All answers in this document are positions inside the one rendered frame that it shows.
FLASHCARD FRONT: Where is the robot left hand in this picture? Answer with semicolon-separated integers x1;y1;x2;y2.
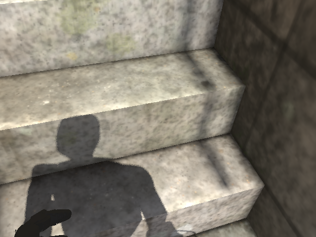
14;209;72;237

